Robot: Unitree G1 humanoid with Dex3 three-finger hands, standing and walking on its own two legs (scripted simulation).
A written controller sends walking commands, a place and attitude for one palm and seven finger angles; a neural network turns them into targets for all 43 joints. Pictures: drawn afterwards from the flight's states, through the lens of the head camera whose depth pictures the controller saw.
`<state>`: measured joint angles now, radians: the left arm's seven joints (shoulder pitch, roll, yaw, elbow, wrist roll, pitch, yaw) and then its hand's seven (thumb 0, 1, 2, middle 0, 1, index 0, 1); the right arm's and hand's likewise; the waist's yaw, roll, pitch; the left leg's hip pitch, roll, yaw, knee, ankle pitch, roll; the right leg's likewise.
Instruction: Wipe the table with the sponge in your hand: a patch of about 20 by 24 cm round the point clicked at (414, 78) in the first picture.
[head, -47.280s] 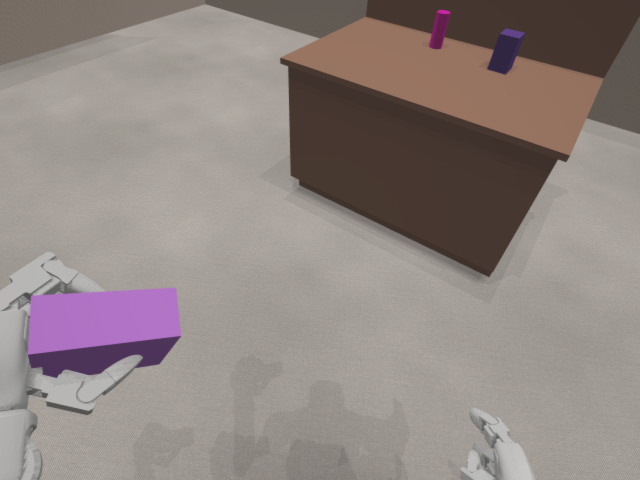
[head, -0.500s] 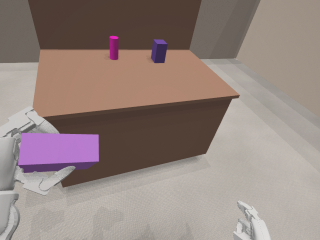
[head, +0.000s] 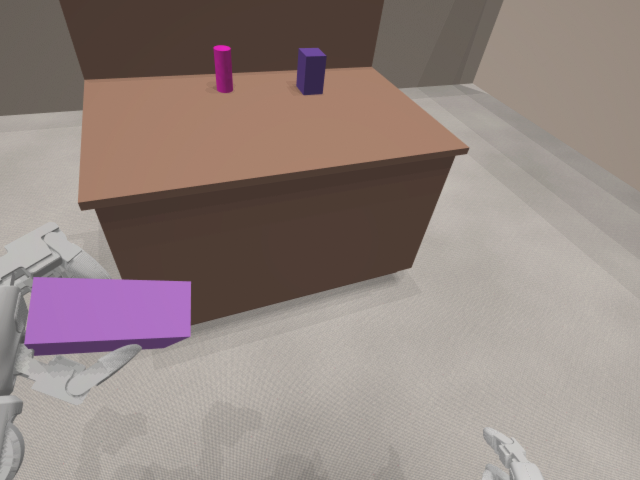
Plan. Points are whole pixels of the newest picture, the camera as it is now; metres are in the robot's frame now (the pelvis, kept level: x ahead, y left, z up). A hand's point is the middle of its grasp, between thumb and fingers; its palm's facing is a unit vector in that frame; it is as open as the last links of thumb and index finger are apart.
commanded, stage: stop stepping back and stand still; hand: left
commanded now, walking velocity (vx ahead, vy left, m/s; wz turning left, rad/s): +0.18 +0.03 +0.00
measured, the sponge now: (132, 318) +0.22 +0.20 +0.17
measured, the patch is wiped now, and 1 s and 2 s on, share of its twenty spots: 1.00 1.00 1.00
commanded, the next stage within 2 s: stand and wait in 0.44 s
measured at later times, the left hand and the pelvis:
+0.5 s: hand (58, 336) +0.18 +0.23 +0.19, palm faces +0.39 -0.84 -0.38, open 9.3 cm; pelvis -0.03 -0.01 +0.02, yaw +1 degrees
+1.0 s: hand (40, 326) +0.20 +0.26 +0.19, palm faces +0.41 -0.85 -0.33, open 9.3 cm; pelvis -0.01 +0.01 +0.04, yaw +2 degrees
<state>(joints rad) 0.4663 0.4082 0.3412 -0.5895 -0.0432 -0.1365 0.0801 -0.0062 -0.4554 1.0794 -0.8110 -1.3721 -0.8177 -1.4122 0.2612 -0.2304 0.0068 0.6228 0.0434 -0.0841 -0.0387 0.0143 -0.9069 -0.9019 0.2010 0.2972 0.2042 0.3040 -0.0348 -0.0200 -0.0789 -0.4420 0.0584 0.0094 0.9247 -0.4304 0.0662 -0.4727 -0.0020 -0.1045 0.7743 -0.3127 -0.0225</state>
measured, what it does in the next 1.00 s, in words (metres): steps on the spot: right foot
